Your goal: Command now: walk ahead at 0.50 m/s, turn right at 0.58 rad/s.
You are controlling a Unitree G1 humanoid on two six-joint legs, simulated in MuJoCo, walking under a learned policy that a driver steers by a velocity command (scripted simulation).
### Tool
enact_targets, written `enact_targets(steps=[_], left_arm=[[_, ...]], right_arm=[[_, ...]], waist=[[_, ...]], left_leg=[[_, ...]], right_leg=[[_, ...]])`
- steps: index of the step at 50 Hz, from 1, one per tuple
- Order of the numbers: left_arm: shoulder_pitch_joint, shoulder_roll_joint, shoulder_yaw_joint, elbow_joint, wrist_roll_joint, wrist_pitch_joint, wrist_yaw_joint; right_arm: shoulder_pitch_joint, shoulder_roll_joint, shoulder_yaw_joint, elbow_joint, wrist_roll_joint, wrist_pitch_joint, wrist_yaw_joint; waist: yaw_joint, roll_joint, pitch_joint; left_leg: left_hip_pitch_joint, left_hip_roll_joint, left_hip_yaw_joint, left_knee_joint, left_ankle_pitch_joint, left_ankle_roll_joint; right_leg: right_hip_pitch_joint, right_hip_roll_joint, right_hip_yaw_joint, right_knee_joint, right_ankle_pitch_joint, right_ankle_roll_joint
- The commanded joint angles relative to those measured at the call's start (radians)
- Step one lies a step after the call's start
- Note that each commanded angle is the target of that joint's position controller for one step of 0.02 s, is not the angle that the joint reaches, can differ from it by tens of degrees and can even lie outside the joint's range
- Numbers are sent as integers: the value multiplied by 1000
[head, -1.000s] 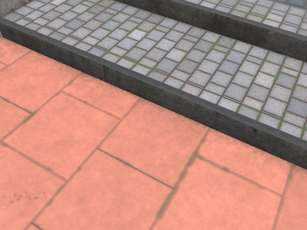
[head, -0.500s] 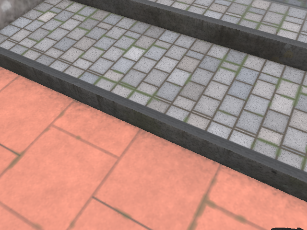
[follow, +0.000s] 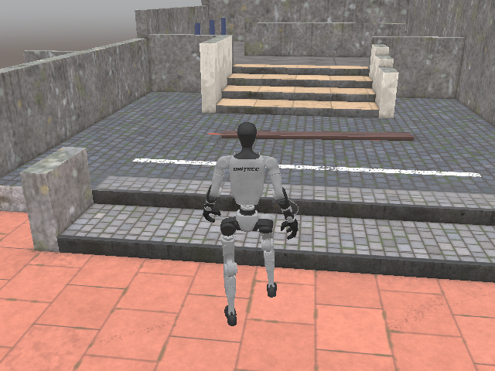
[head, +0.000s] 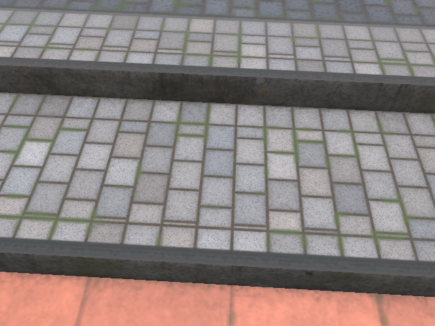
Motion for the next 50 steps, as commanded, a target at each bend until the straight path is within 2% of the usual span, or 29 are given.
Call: enact_targets(steps=[1,4,6,8,9,10,11,12,13,15,18,23,24,29,33,35,38,39,40,41,42,43,44,45,46,47,48,49,50], left_arm=[[-102,8,-8,-99,2,-16,-21],[-169,15,-8,-139,-2,-15,-37],[-169,35,1,-156,0,-13,-44],[-58,82,26,-140,5,-8,-42],[106,125,54,-94,6,-8,-34],[276,204,86,-51,10,-1,-12],[230,310,89,-65,11,-13,-4],[285,214,62,-73,17,-25,-5],[243,170,48,-58,21,-37,-9],[96,110,26,-76,15,-42,-11],[56,97,17,-70,25,-59,-9],[101,103,14,-23,21,-59,15],[132,101,11,-6,28,-53,18],[228,96,7,69,38,-35,31],[382,42,-6,164,40,1,54],[360,5,-25,191,40,4,56],[332,18,-39,220,49,3,80],[293,47,-40,218,34,13,97],[201,116,-33,174,30,5,102],[276,191,-11,184,18,-17,94],[258,280,3,183,19,-23,76],[208,310,15,161,12,-22,64],[220,235,6,126,10,-37,59],[330,85,-32,91,47,-76,6],[333,134,-11,152,43,-108,-43],[231,98,-8,107,4,-101,-55],[95,33,-26,48,8,-90,-36],[12,2,-36,7,14,-77,-18],[15,-23,-47,-12,18,-61,-10]], right_arm=[[-53,-166,-33,-68,7,-7,-10],[-25,-192,-40,-54,20,8,-10],[-26,-210,-45,-49,25,21,-12],[-37,-240,-54,-55,30,35,-20],[-40,-227,-47,-57,33,40,-25],[-19,-179,-26,-75,8,34,-26],[69,-29,24,-134,-20,2,-10],[-18,-133,7,-119,24,-34,6],[-104,-168,-4,-146,56,-45,12],[-127,-152,-2,-130,17,-39,-3],[-60,-118,-3,-114,6,1,-2],[-179,-66,10,-153,-2,15,-2],[-155,-41,18,-132,8,22,0],[-253,-53,14,-169,29,37,16],[-262,17,32,-213,63,52,12],[-309,60,63,-276,80,51,12],[-533,154,134,-436,37,11,43],[-551,167,155,-497,27,5,64],[-459,130,154,-517,28,0,99],[-372,79,117,-482,31,5,93],[-187,-7,64,-424,28,14,77],[40,-119,16,-351,27,29,61],[136,-260,-25,-306,20,43,47],[115,-356,-32,-281,-23,51,15],[196,-226,-3,-279,-67,57,13],[189,-169,0,-232,-36,47,27],[103,-135,1,-208,15,30,42],[11,-83,14,-202,14,17,44],[-20,-36,26,-179,-7,9,47]], waist=[[2,105,33],[-8,110,59],[16,128,46],[94,160,-36],[182,133,-122],[246,12,-221],[109,-244,-308],[197,-113,-404],[194,-66,-256],[112,32,-130],[45,10,-107],[74,1,-43],[84,-40,-57],[143,-12,37],[168,-69,98],[137,-27,184],[135,38,235],[99,55,168],[19,62,41],[13,-38,-117],[-98,-162,-258],[-215,-174,-379],[-194,-24,-397],[-13,538,-588],[-71,332,-748],[-59,215,-569],[-28,47,-272],[30,-54,-110],[85,-15,-69]], left_leg=[[13,270,-75,-93,290,140],[84,297,-40,-62,321,120],[120,306,-7,14,516,100],[123,294,32,223,857,80],[42,259,57,430,883,55],[-232,222,53,738,544,14],[-666,23,-43,1070,-367,-34],[-745,33,-242,1165,-358,-19],[-810,79,-230,1140,-250,0],[-689,158,-222,989,-115,0],[-567,172,-219,915,-47,-23],[-614,138,-185,663,197,-58],[-610,127,-164,682,208,-60],[-933,116,-244,785,98,-19],[-1519,57,-336,1614,-367,-28],[-1751,65,-335,1858,-511,-20],[-1674,106,-119,1645,-497,-28],[-1407,138,-36,1449,-357,-15],[-701,95,24,1089,-54,32],[-340,-11,77,1052,59,34],[-170,-80,83,1061,-27,75],[-57,-115,-10,889,8,126],[123,-59,-353,661,133,173],[288,265,-1030,369,351,346],[369,277,-1144,252,358,322],[232,248,-1103,192,47,301],[-4,191,-1003,182,-110,244],[-219,171,-891,200,-137,214],[-360,131,-798,206,-82,202]], right_leg=[[1,-2,-41,-127,84,-8],[10,11,-80,-202,18,-34],[68,48,-121,-237,-72,-69],[249,129,-179,-263,-159,-118],[488,177,-184,-343,-90,-157],[827,52,21,-352,-59,-212],[1106,-218,588,-456,-158,-384],[1115,-264,715,-573,-223,-397],[1014,-226,540,-576,-127,-342],[721,-146,317,-594,66,-273],[564,-104,200,-667,238,-270],[545,-40,23,-703,340,-226],[585,-50,12,-710,291,-221],[872,-175,67,-717,213,-218],[1197,-307,97,-586,381,-238],[1187,-315,51,-549,332,-178],[942,-191,-106,-610,414,-61],[723,-138,-168,-698,413,-52],[334,-108,-240,-785,731,-90],[341,-118,-192,-733,1134,-139],[467,-157,-194,-557,1548,-148],[608,-147,-170,-326,1703,-121],[510,-60,-80,35,981,-39],[303,222,19,514,-288,14],[283,200,223,704,-298,-26],[173,191,161,765,-270,-38],[82,161,109,760,-280,-41],[50,123,100,767,-261,-56],[102,112,93,891,-290,-78]])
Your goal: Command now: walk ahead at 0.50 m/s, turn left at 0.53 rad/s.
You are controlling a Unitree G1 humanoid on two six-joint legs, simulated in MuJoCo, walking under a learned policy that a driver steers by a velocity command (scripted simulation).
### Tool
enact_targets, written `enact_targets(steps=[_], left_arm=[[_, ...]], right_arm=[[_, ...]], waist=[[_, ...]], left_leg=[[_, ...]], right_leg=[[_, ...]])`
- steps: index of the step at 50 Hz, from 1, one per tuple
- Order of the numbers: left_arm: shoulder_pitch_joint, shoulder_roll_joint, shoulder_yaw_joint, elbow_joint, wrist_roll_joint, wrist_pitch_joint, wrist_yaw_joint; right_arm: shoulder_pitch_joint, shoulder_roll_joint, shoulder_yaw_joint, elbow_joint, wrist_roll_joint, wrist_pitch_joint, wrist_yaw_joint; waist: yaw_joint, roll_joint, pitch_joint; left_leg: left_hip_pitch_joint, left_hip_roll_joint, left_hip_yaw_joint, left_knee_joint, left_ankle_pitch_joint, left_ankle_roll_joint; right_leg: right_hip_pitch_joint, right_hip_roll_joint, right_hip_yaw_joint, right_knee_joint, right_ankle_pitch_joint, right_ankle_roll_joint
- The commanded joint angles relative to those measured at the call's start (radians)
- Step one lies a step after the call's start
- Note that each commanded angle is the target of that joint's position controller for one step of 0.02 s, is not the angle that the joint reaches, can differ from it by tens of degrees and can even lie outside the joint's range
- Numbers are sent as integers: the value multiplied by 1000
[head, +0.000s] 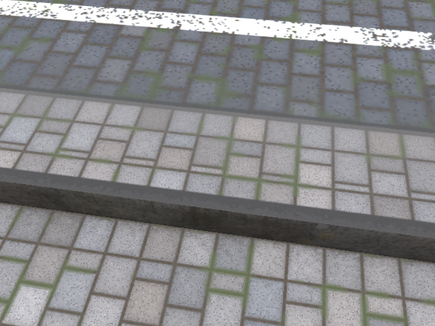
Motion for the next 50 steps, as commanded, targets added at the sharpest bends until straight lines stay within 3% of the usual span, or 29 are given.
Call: enact_targets(steps=[1,2,3,4,5,6,8,11,12,14,17,19,20,21,22,23,24,25,26,28,29,33,36,43,46,47,48,49,50], left_arm=[[3,-14,-18,-163,7,-5,2],[29,-16,-22,-174,5,-2,4],[33,-22,-38,-194,14,-5,9],[7,-19,-45,-218,22,-8,14],[-27,19,-43,-236,25,-7,23],[-70,60,-28,-238,41,-13,37],[-167,40,-33,-277,59,-18,54],[-251,-6,-45,-281,23,-12,50],[-278,-4,-43,-277,12,-9,38],[-292,15,-32,-262,8,-14,14],[-212,80,-2,-225,8,-22,-4],[-96,105,13,-186,13,-35,-6],[9,117,21,-158,14,-45,-3],[103,154,26,-140,33,-49,1],[35,175,21,-174,64,-38,11],[-5,123,22,-200,36,-15,20],[-58,93,17,-227,13,5,31],[-81,88,10,-236,6,23,36],[-90,113,12,-242,5,34,42],[-79,118,16,-242,8,48,48],[-64,118,19,-241,10,54,49],[-9,149,39,-245,6,75,65],[-5,150,45,-256,3,93,74],[8,136,61,-277,9,125,76],[-1,139,69,-282,-8,135,74],[-11,134,69,-285,-21,137,75],[15,104,61,-283,-24,136,74],[46,60,52,-290,-19,132,71],[2,156,86,-314,-12,112,67]], right_arm=[[81,-29,-18,21,-10,-34,9],[75,-9,-13,30,4,-40,8],[59,-24,-16,38,27,-40,7],[42,-20,-16,25,30,-37,-4],[16,-57,-26,11,33,-32,-10],[9,-66,-25,-12,21,-32,-15],[97,-114,-44,9,19,-29,-36],[182,-142,-55,27,31,3,-75],[194,-143,-55,30,31,11,-84],[210,-131,-49,43,21,22,-92],[157,-144,-49,37,2,20,-94],[89,-154,-51,20,-6,20,-92],[42,-157,-50,0,-11,18,-89],[31,-129,-38,-35,-34,16,-85],[223,-66,-20,-30,-32,17,-71],[240,-163,-30,-11,-20,19,-53],[124,-207,-44,-28,-3,27,-49],[48,-199,-44,-51,-7,39,-55],[18,-187,-43,-76,-14,54,-64],[41,-151,-40,-98,-11,66,-75],[55,-128,-36,-98,-11,65,-83],[17,-107,-38,-108,-9,70,-116],[-23,-111,-46,-115,-4,69,-125],[-62,-102,-53,-108,16,33,-104],[-11,-118,-65,-85,27,19,-82],[25,-127,-72,-69,26,17,-77],[36,-164,-84,-65,13,18,-76],[-4,-235,-95,-93,-22,28,-82],[-23,-235,-102,-102,-61,25,-75]], waist=[[76,-21,-83],[100,2,-65],[119,1,-35],[125,-22,-23],[131,-47,6],[110,-50,-26],[47,16,-80],[-16,85,-147],[-35,101,-155],[-65,123,-164],[-36,124,-158],[25,108,-160],[81,95,-204],[98,-25,-304],[-41,-239,-367],[-15,-158,-406],[11,-73,-264],[14,20,-194],[0,45,-145],[-19,-20,-110],[-18,-50,-125],[14,-84,-196],[28,-116,-190],[57,-168,-160],[29,-177,-159],[3,-165,-156],[11,-98,-176],[50,162,-154],[29,305,-93]], left_leg=[[247,201,-664,-650,117,90],[248,192,-580,-682,169,94],[230,170,-478,-691,298,86],[192,145,-404,-702,405,82],[161,96,-320,-730,474,65],[166,82,-298,-770,647,61],[290,89,-282,-749,927,4],[514,108,-250,-727,933,-84],[561,131,-255,-734,911,-95],[607,176,-280,-736,851,-87],[719,215,-295,-649,945,-78],[776,212,-283,-499,1073,-78],[725,175,-259,-348,1038,-92],[513,85,-251,-49,580,-110],[193,-33,-221,211,-277,-188],[170,16,-285,287,-211,-173],[100,42,-264,327,-144,-176],[84,59,-246,316,-89,-175],[93,74,-245,292,-49,-177],[132,89,-234,186,-10,-183],[140,86,-219,139,-5,-190],[118,76,-211,6,15,-222],[109,78,-228,-60,51,-228],[246,49,-222,-311,21,-187],[370,38,-211,-534,81,-153],[456,53,-200,-667,174,-134],[590,164,-267,-716,229,-90],[662,401,-491,-744,361,24],[542,529,-629,-770,531,149]], right_leg=[[-322,-23,-7,328,-23,-58],[-381,-43,-19,339,-14,-73],[-437,-63,-32,282,26,-72],[-433,-73,-52,174,58,-59],[-407,-91,-102,-77,76,-38],[-345,-76,-145,-215,154,-14],[-341,-37,-186,-423,270,28],[-345,16,-196,-755,398,53],[-332,19,-207,-836,436,53],[-255,11,-197,-920,518,47],[-190,19,-168,-1005,434,5],[-112,25,-171,-1108,410,-24],[37,-1,-151,-1162,533,-57],[308,-147,39,-1066,861,-134],[548,-404,406,-1042,1113,-344],[477,-381,500,-1140,731,-358],[352,-319,413,-1174,462,-307],[214,-268,360,-1227,267,-255],[105,-242,349,-1259,152,-232],[0,-159,282,-1285,76,-195],[-2,-134,256,-1277,105,-185],[75,-118,265,-1234,135,-166],[90,-107,295,-1219,53,-136],[111,-112,390,-1202,71,-126],[124,-102,432,-1175,146,-112],[90,-72,418,-1153,113,-88],[-13,-18,364,-1070,-57,-45],[-204,117,166,-811,-247,15],[-340,152,36,-581,-345,70]])
Over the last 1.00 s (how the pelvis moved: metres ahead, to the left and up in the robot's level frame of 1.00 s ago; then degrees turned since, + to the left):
0.62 -0.01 0.05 3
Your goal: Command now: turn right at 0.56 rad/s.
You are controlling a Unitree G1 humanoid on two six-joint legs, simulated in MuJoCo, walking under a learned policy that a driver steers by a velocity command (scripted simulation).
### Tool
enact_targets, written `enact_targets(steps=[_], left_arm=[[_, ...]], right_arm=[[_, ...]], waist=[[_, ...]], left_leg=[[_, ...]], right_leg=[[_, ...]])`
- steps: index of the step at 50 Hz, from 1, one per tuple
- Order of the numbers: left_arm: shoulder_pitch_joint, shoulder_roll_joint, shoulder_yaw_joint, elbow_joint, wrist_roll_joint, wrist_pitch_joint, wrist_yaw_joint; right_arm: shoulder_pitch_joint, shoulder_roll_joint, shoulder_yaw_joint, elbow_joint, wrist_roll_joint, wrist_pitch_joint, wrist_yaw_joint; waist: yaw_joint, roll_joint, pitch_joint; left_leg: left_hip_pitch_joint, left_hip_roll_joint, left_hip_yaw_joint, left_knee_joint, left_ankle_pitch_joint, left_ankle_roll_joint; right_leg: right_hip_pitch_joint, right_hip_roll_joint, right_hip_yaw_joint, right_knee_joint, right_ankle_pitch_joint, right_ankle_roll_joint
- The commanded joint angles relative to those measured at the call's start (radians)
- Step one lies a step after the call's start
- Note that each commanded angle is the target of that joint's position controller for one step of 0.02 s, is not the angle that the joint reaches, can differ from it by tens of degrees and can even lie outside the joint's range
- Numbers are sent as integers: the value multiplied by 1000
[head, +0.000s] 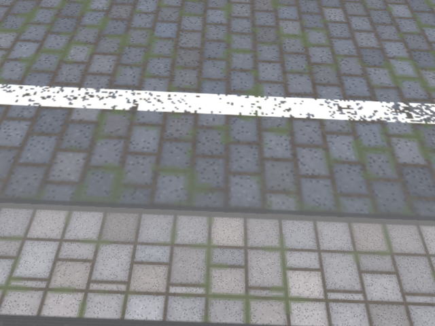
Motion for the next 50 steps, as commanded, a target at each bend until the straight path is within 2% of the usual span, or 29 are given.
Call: enact_targets(steps=[1,2,3,4,6,7,10,14,18,20,22,23,24,25,26,27,28,29,31,34,36,39,41,42,43,44,45,46,50], left_arm=[[23,207,69,-72,14,-33,-7],[49,192,69,-41,13,-25,-9],[74,149,60,-16,13,-11,-5],[82,128,54,-12,11,-1,-7],[43,114,48,-31,1,1,-5],[10,112,45,-46,-5,-1,-1],[-60,89,32,-81,0,-8,-1],[-78,61,13,-104,9,-11,-20],[-84,57,7,-114,10,-11,-37],[-64,54,6,-110,8,-11,-44],[6,53,10,-78,7,-14,-51],[32,85,19,-67,11,-15,-49],[71,149,33,-72,18,-15,-37],[27,200,31,-97,42,-19,-26],[49,130,18,-91,53,-38,-29],[6,110,7,-82,53,-51,-32],[-48,114,9,-82,43,-59,-31],[-84,107,5,-86,30,-64,-32],[-117,77,-10,-80,33,-69,-29],[-118,42,-22,-63,38,-72,-26],[-100,54,-19,-46,39,-67,-24],[-83,60,-19,-20,33,-62,-24],[-81,38,-30,5,17,-64,-24],[-43,24,-35,23,20,-75,-27],[-12,29,-34,26,37,-86,-35],[-17,30,-29,26,44,-88,-36],[-73,45,-28,30,45,-85,-32],[-92,34,-27,28,36,-80,-26],[-56,19,-28,61,33,-64,-18]], right_arm=[[-55,-158,-50,-103,-40,-18,-2],[-88,-109,-36,-109,-22,-17,-10],[-100,-91,-26,-119,-5,-11,-16],[-102,-87,-19,-121,7,-4,-21],[-83,-85,-10,-126,-3,7,-28],[-62,-88,-9,-123,-8,13,-30],[5,-113,-20,-109,-10,24,-34],[-1,-155,-39,-101,-2,29,-30],[-4,-179,-48,-79,11,28,-14],[-1,-183,-49,-62,28,25,-8],[-18,-173,-44,-44,51,24,-9],[39,-142,-32,-13,52,18,-7],[60,-80,-9,-19,15,9,-1],[31,-30,14,-61,-22,-1,7],[-46,-120,-17,-64,-7,4,-1],[-53,-138,-26,-54,16,13,0],[-29,-130,-30,-32,18,25,-4],[-12,-138,-36,-16,8,38,-12],[45,-123,-37,8,5,47,-17],[49,-85,-25,18,9,46,-22],[13,-66,-13,7,7,40,-21],[18,-67,-7,13,10,32,-16],[61,-56,2,37,1,21,-9],[69,-92,0,40,-14,16,-10],[67,-160,-12,35,-9,16,-14],[54,-154,-18,57,15,17,-7],[40,-95,-3,53,15,12,-1],[31,-72,5,59,4,7,-2],[39,-60,14,81,3,-9,-7]], waist=[[16,241,-47],[26,169,-50],[28,143,-52],[21,140,-27],[-2,156,-6],[-18,169,-1],[-63,185,-17],[-71,200,-50],[-68,208,-67],[-53,223,-84],[-3,214,-94],[2,166,-107],[-8,-13,-179],[-22,-255,-177],[54,-145,-196],[29,-118,-147],[6,-97,-116],[-6,-93,-89],[-42,-88,-88],[-36,-94,-81],[-12,-96,-66],[-2,-95,-63],[-41,-57,-53],[-33,-13,-66],[11,82,-68],[18,162,-63],[-17,124,-43],[-16,121,-41],[-14,102,-25]], left_leg=[[92,448,-364,-200,357,240],[92,367,-261,-179,304,180],[101,313,-194,-173,247,146],[85,300,-154,-175,259,151],[76,266,-77,-199,247,172],[112,263,-60,-202,233,184],[252,298,-59,-195,272,211],[255,341,-16,-193,307,229],[192,359,19,-169,384,234],[209,374,10,-132,439,225],[166,349,43,-53,430,176],[84,313,82,-1,344,115],[-93,237,160,174,52,21],[-314,128,191,345,-420,-69],[-310,140,82,478,-440,-97],[-309,146,58,530,-388,-98],[-309,146,48,537,-330,-100],[-297,145,39,548,-276,-108],[-203,125,45,579,-191,-119],[-150,129,46,450,-145,-124],[-114,126,52,323,-168,-116],[-51,115,60,152,-172,-101],[85,112,60,-93,73,-71],[172,153,-1,-108,216,-50],[208,203,-31,-68,333,-22],[124,175,-3,-46,171,15],[64,151,4,-69,74,14],[43,146,9,-82,44,2],[39,130,24,-81,52,-13]], right_leg=[[-210,-93,-86,474,-272,67],[-199,-101,-101,536,-197,79],[-203,-102,-111,621,-148,91],[-222,-107,-122,707,-120,106],[-233,-123,-171,756,-70,130],[-260,-136,-182,719,-46,141],[-311,-182,-192,575,-35,168],[-206,-240,-240,404,-67,160],[-51,-227,-296,229,-89,112],[10,-211,-304,111,-82,74],[163,-186,-326,-157,98,10],[304,-183,-296,-267,222,-23],[521,-348,-89,-247,505,-69],[540,-585,144,-210,729,-249],[445,-591,131,-236,618,-322],[392,-526,51,-250,523,-282],[352,-471,0,-261,425,-232],[306,-451,-22,-269,412,-210],[213,-412,-84,-280,449,-203],[203,-381,-114,-284,372,-199],[213,-387,-91,-279,331,-208],[230,-401,-39,-263,273,-222],[182,-369,-50,-245,219,-173],[140,-338,-64,-235,177,-123],[110,-277,-118,-214,101,-81],[152,-217,-190,-218,70,-42],[192,-208,-202,-191,69,-25],[205,-211,-206,-177,80,-27],[208,-216,-202,-177,127,-35]])
Over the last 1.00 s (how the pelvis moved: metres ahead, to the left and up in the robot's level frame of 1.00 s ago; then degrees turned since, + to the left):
0.31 0.05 0.08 -10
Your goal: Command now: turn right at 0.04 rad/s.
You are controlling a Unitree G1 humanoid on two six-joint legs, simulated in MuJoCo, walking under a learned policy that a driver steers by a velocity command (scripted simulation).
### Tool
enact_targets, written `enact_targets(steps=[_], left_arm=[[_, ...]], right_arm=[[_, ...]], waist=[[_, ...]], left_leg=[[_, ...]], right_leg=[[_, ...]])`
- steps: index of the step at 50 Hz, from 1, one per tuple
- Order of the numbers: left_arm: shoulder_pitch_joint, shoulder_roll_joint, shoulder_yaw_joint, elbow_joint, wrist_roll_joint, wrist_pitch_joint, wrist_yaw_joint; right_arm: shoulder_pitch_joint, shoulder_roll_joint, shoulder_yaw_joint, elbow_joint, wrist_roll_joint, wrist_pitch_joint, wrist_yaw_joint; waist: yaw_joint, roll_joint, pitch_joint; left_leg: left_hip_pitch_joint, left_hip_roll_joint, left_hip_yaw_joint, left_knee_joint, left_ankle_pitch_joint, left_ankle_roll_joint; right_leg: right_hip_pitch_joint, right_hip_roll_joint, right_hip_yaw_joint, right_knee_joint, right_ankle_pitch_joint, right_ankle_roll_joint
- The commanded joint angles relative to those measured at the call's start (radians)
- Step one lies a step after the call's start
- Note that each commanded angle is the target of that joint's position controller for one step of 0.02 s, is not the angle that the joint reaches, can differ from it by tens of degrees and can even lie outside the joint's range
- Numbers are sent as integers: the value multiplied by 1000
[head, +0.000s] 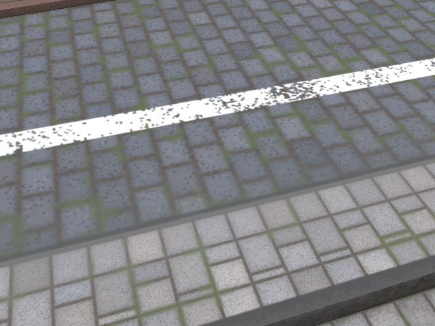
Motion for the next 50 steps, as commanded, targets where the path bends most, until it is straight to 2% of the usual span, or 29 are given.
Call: enact_targets(steps=[1,9,22,23,25,27,31,33,35,36,37,38,39,40,41,42,43,44,45,46,47,48,49,50], left_arm=[[-42,88,26,-56,-1,-11,7],[-4,96,30,20,-4,-8,16],[21,109,31,150,-11,-3,30],[43,100,29,171,-12,-3,30],[53,121,38,188,-25,-4,30],[42,120,37,188,-29,-22,27],[41,109,38,191,-39,-67,7],[24,93,33,187,-44,-84,-2],[7,70,26,182,-43,-104,-11],[19,61,22,182,-44,-114,-16],[47,66,22,191,-43,-122,-20],[92,86,27,212,-47,-128,-25],[184,114,39,251,-48,-129,-27],[353,204,73,305,-48,-125,-26],[533,266,93,349,-36,-108,-24],[473,173,60,333,-15,-102,-27],[393,121,42,303,0,-102,-26],[339,110,33,283,-4,-99,-26],[305,102,25,277,-13,-93,-27],[279,80,14,270,-13,-88,-25],[255,74,9,261,-15,-83,-18],[225,80,7,245,-16,-81,-8],[248,99,10,254,-19,-72,4],[249,122,12,250,-16,-65,13]], right_arm=[[-3,-105,-20,-37,2,-20,-6],[3,-103,-11,13,5,-21,-8],[21,-99,-4,127,7,-17,-8],[43,-89,-2,147,7,-15,-8],[46,-114,-11,155,20,-11,-13],[41,-118,-13,147,27,-22,-12],[83,-117,-17,155,37,-64,7],[111,-130,-20,160,41,-74,14],[150,-161,-28,167,46,-80,18],[156,-186,-34,168,48,-80,20],[136,-193,-37,158,53,-79,22],[96,-181,-35,139,52,-80,26],[19,-173,-33,104,46,-84,29],[-76,-155,-27,57,39,-98,35],[-95,-126,-20,38,27,-118,40],[-70,-115,-18,43,41,-123,46],[-88,-100,-14,36,69,-120,54],[-117,-83,-7,15,78,-118,62],[-146,-68,-4,-3,65,-116,62],[-158,-66,-5,-14,51,-114,63],[-169,-48,2,-28,41,-113,71],[-191,-39,9,-43,35,-112,79],[-192,0,25,-46,27,-107,86],[-185,10,33,-49,30,-100,88]], waist=[[-5,61,-15],[-3,18,-5],[-2,19,13],[-2,20,-13],[0,24,44],[-1,17,120],[-8,42,97],[-16,75,102],[-22,138,113],[-8,178,118],[11,182,122],[38,146,110],[86,86,71],[156,-67,-7],[205,-256,-66],[148,-190,-27],[110,-91,48],[83,-47,90],[66,-18,119],[47,-24,121],[34,-39,125],[24,-36,134],[27,-60,112],[12,-80,103]], left_leg=[[-24,33,-38,-100,115,44],[-27,21,-34,-107,120,55],[-15,2,-21,-136,129,56],[-3,-10,-10,-141,28,60],[-62,-25,-13,-126,-270,90],[-122,-2,-56,-127,-401,121],[-77,41,-133,-138,-369,158],[-23,70,-197,-182,-366,184],[50,138,-312,-254,-340,229],[79,190,-376,-272,-277,255],[92,210,-384,-252,-140,262],[86,182,-323,-189,50,247],[15,110,-206,-68,291,206],[-174,-15,-32,223,504,129],[-518,-108,56,541,164,53],[-659,-87,-20,701,-235,66],[-733,-28,-70,810,-235,97],[-808,20,-51,826,-187,111],[-827,58,-23,797,-132,112],[-783,80,2,742,-73,105],[-703,72,40,682,-4,85],[-610,58,69,569,81,60],[-534,35,104,544,114,36],[-450,32,110,487,140,32]], right_leg=[[20,-55,66,-78,82,-32],[39,-56,60,-78,114,-16],[59,-60,54,-102,133,-13],[70,-48,41,-107,25,-16],[1,-31,37,-95,-303,-38],[-77,-54,79,-111,-429,-69],[-88,-67,108,-74,-350,-91],[-122,-41,76,-29,-287,-87],[-168,-8,21,53,-184,-80],[-180,-7,0,77,-140,-84],[-160,-11,-5,57,-106,-91],[-98,-10,-2,18,-45,-94],[64,-9,25,-41,90,-103],[346,-91,187,-120,269,-145],[652,-262,449,-183,441,-219],[637,-363,543,-192,519,-254],[565,-374,478,-207,490,-263],[536,-364,400,-254,431,-254],[490,-339,332,-299,419,-224],[425,-300,268,-341,408,-191],[329,-251,208,-382,407,-175],[223,-208,149,-412,411,-166],[190,-193,114,-416,444,-168],[138,-187,83,-421,454,-162]])
Over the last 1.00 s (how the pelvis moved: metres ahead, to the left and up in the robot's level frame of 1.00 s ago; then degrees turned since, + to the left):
-0.02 -0.02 0.00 -18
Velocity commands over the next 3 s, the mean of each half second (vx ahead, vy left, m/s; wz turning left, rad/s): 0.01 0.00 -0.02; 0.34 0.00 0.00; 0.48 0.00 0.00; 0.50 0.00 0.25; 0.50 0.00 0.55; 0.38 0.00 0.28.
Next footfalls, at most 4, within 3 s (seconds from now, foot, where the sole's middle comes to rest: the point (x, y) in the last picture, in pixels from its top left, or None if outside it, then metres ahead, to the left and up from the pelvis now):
1.16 left None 0.30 0.11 -0.77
1.58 right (256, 280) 0.61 -0.09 -0.63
2.20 left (173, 203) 0.89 0.17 -0.63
2.68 right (191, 129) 1.25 0.12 -0.63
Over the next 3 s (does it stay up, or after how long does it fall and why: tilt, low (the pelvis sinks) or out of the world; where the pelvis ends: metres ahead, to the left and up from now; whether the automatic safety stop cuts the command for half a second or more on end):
stays up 1.16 0.18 0.15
